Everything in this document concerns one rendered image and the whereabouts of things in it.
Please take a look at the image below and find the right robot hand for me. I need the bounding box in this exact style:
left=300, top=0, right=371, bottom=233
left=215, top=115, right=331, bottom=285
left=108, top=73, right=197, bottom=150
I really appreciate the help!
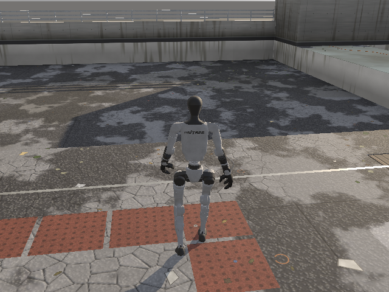
left=219, top=173, right=233, bottom=189

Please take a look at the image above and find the left robot forearm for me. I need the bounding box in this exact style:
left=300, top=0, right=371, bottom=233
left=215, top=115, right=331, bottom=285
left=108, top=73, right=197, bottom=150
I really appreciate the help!
left=161, top=146, right=171, bottom=165

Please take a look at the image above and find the left robot hand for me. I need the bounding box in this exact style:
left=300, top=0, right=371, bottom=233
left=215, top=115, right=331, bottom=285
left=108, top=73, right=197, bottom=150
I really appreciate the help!
left=160, top=163, right=174, bottom=174

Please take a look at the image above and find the robot left thigh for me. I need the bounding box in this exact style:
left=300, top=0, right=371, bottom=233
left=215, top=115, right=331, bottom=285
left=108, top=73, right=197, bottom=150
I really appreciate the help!
left=173, top=170, right=186, bottom=216

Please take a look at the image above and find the robot left shin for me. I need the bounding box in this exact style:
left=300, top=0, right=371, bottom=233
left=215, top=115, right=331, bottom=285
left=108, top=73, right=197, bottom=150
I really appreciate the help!
left=174, top=206, right=184, bottom=248

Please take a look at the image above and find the robot left upper arm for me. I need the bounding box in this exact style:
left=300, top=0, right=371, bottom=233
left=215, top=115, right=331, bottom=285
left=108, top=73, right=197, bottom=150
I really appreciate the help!
left=165, top=122, right=182, bottom=155

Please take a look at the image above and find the right robot forearm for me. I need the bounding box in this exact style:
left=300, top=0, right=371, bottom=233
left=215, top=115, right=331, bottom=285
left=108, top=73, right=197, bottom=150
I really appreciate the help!
left=218, top=148, right=231, bottom=175

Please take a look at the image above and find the robot right upper arm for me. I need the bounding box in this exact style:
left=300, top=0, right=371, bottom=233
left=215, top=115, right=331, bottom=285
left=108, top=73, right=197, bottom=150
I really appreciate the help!
left=207, top=122, right=224, bottom=157

